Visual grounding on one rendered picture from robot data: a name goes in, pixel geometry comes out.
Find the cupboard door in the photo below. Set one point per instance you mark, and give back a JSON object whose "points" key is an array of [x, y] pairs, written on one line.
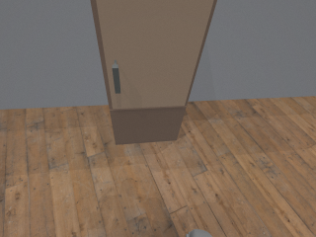
{"points": [[156, 44]]}

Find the handle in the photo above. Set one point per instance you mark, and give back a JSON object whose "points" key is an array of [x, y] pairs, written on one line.
{"points": [[115, 68]]}

